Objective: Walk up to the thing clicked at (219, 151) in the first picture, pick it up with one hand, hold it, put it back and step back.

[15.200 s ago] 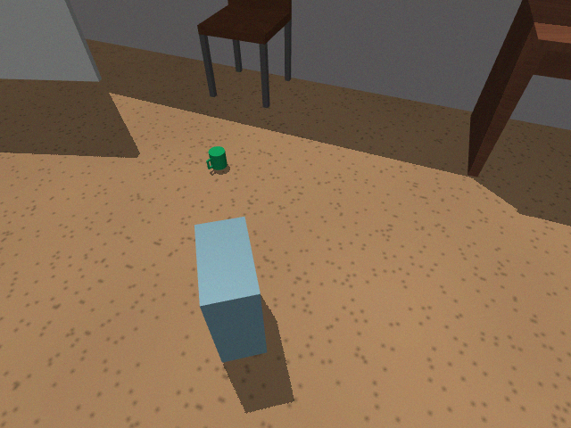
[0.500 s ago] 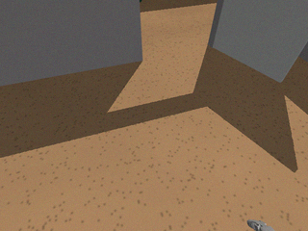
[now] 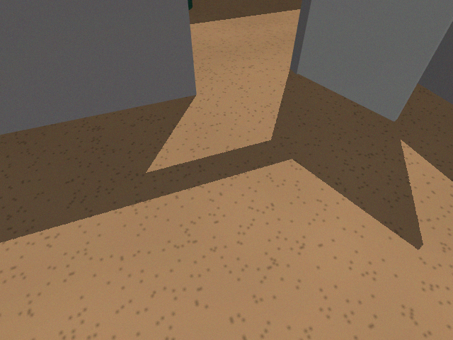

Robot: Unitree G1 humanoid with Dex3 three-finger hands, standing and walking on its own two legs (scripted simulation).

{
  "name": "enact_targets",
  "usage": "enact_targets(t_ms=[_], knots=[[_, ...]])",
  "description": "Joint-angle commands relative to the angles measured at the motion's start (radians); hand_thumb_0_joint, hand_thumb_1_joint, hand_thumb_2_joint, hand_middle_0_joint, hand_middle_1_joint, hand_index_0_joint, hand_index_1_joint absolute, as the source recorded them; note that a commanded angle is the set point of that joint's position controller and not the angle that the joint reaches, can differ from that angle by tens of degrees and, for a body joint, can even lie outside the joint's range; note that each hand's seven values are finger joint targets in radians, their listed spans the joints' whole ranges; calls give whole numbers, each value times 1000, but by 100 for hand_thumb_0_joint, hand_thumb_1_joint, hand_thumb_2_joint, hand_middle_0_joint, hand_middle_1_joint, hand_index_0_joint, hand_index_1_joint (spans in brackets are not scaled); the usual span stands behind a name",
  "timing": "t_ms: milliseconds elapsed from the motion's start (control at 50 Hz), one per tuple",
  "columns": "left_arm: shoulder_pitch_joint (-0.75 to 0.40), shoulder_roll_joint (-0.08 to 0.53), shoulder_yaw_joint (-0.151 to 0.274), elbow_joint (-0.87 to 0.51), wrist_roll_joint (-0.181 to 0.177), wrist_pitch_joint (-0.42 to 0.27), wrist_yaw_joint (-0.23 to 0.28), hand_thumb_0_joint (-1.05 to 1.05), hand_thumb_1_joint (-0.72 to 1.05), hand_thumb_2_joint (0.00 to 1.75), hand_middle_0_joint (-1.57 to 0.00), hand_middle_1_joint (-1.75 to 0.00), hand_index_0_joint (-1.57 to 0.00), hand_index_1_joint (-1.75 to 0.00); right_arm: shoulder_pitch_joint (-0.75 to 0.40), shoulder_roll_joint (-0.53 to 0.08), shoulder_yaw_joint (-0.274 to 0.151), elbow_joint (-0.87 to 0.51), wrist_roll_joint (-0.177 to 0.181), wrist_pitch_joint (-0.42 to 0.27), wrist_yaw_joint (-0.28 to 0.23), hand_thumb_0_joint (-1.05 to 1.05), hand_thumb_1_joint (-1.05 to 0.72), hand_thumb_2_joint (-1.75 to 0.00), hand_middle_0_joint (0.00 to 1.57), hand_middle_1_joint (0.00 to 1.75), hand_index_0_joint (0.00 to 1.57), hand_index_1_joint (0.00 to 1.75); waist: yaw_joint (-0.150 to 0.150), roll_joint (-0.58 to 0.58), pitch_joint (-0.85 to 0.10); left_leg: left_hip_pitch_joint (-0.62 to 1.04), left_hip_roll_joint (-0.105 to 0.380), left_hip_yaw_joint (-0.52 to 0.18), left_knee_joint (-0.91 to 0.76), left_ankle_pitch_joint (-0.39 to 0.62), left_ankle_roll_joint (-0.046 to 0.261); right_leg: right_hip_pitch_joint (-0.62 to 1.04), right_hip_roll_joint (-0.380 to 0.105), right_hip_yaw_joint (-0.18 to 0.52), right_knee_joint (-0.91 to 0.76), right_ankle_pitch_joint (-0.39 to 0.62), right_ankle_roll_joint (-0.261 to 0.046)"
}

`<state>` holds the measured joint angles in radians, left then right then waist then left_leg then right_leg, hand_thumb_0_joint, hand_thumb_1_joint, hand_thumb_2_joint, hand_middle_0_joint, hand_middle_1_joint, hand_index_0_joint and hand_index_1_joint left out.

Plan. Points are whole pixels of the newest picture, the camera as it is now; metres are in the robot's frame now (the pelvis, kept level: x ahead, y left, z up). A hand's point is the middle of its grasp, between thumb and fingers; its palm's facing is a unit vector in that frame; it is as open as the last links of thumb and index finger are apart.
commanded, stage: stand
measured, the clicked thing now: out of the picture +0.22 -1.21 -0.73
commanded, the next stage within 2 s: none
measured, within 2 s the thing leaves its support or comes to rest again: neither
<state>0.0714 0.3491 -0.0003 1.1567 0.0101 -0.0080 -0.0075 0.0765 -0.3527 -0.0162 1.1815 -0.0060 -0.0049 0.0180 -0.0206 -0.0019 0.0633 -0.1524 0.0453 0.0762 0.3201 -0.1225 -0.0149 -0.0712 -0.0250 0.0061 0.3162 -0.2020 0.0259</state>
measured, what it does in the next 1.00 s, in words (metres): stands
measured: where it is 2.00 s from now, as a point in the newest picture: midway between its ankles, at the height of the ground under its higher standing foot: outside the picture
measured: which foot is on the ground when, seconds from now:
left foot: down 0.00-1.00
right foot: down 0.00-1.00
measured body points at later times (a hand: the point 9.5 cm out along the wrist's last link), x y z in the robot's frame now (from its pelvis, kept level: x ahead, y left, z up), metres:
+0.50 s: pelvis +0.00 +0.00 +0.00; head +0.01 +0.00 +0.45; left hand +0.08 +0.31 -0.13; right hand +0.08 -0.30 -0.13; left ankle +0.03 +0.13 -0.75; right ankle -0.02 -0.14 -0.75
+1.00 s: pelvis +0.01 +0.00 +0.00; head +0.01 +0.00 +0.45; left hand +0.08 +0.30 -0.13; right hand +0.09 -0.30 -0.13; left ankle +0.03 +0.13 -0.75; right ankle -0.02 -0.14 -0.75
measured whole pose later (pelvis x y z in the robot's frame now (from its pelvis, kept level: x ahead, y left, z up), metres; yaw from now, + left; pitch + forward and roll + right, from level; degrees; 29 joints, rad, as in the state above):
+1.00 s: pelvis +0.01 +0.00 +0.00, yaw +1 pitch -2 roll +0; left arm 0.12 0.35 -0.01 1.12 0.01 0.00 -0.01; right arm 0.08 -0.34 -0.02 1.15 -0.01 -0.01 0.02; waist -0.01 0.00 0.05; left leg -0.15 0.03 0.07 0.31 -0.13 -0.01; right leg -0.06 -0.04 0.00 0.31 -0.21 0.03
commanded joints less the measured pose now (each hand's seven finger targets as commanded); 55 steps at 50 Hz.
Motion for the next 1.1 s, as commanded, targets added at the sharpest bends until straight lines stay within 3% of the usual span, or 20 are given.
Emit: enact_targets(t_ms=[0, 140, 260, 400, 540, 640, 880, 1020, 1080], knots=[[-45, 215, 44, -64, -4, -21, 14, 0, 90, 90, -20, -30, -20, -30, -79, -214, -32, -72, -3, -27, -19, 0, -90, -90, 20, 30, 20, 30, 12, 12, -113, 90, 109, -104, -36, 90, 15, -52, -113, 75, -64, 120, -36], [-41, 217, 45, -67, -2, -18, 13, 0, 90, 90, -20, -30, -20, -30, -52, -212, -32, -72, -4, -23, -18, 0, -90, -90, 20, 30, 20, 30, 3, -11, -72, 59, 101, -115, -61, -29, 15, -88, -108, 73, -77, 26, -35], [-24, 210, 41, -81, -2, -23, 13, 0, 90, 90, -20, -30, -20, -30, -55, -216, -35, -79, -5, -29, -17, 0, -90, -90, 20, 30, 20, 30, 11, -2, -118, 106, 112, -109, -31, 109, 22, -71, -116, 74, -65, 121, -35], [-25, 214, 42, -82, -1, -19, 14, 0, 90, 90, -20, -30, -20, -30, -52, -209, -32, -80, -4, -25, -18, 0, -90, -90, 20, 30, 20, 30, 7, 1, -79, 77, 106, -115, -52, 30, 20, -83, -112, 66, -71, 65, -35], [-11, 213, 40, -88, 0, -19, 13, 0, 90, 90, -20, -30, -20, -30, -49, -208, -33, -82, -5, -24, -16, 0, -90, -90, 20, 30, 20, 30, 8, 3, -81, 75, 102, -114, -53, 21, 19, -84, -113, 67, -75, 53, -37], [-4, 220, 40, -92, 1, -21, 14, 0, 90, 90, -20, -30, -20, -30, -55, -207, -32, -84, -4, -27, -17, 0, -90, -90, 20, 30, 20, 30, 12, 2, -102, 101, 110, -114, -41, 102, 23, -69, -115, 64, -64, 108, -37], [5, 217, 39, -91, 1, -17, 14, 0, 90, 90, -20, -30, -20, -30, -57, -211, -32, -86, -2, -23, -17, 0, -90, -90, 20, 30, 20, 30, 13, 9, -80, 87, 103, -114, -49, 44, 23, -76, -116, 62, -74, 72, -37], [10, 217, 38, -97, 0, -20, 16, 0, 90, 90, -20, -30, -20, -30, -51, -212, -33, -90, -3, -27, -18, 0, -90, -90, 20, 30, 20, 30, 16, -3, -112, 111, 112, -111, -27, 156, 25, -51, -119, 57, -59, 145, -36], [5, 220, 39, -99, -1, -19, 17, 0, 90, 90, -20, -30, -20, -30, -43, -210, -33, -87, -3, -26, -20, 0, -90, -90, 20, 30, 20, 30, 12, -1, -95, 104, 109, -109, -31, 142, 23, -57, -117, 59, -63, 133, -37]])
